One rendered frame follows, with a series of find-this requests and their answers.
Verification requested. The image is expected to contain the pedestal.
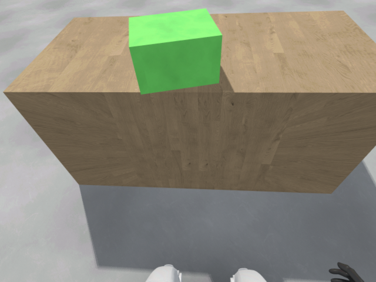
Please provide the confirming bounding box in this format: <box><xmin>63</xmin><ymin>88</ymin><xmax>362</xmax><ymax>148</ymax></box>
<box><xmin>3</xmin><ymin>11</ymin><xmax>376</xmax><ymax>194</ymax></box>

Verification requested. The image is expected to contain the right robot thigh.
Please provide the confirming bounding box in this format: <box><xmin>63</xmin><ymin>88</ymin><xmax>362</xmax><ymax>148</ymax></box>
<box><xmin>230</xmin><ymin>270</ymin><xmax>266</xmax><ymax>282</ymax></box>

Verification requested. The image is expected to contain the left robot thigh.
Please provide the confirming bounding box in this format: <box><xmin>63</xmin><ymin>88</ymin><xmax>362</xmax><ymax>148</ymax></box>
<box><xmin>146</xmin><ymin>266</ymin><xmax>182</xmax><ymax>282</ymax></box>

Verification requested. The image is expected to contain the robot thigh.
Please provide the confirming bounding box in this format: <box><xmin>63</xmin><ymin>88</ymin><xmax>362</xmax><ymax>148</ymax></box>
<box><xmin>230</xmin><ymin>270</ymin><xmax>266</xmax><ymax>282</ymax></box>
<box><xmin>146</xmin><ymin>266</ymin><xmax>182</xmax><ymax>282</ymax></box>

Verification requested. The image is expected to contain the carton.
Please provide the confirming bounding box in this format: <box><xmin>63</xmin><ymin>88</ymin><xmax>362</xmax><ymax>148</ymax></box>
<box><xmin>129</xmin><ymin>8</ymin><xmax>222</xmax><ymax>95</ymax></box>

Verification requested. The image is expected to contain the right robot hand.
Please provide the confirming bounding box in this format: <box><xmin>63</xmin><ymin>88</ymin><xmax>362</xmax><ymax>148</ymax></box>
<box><xmin>329</xmin><ymin>262</ymin><xmax>364</xmax><ymax>282</ymax></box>

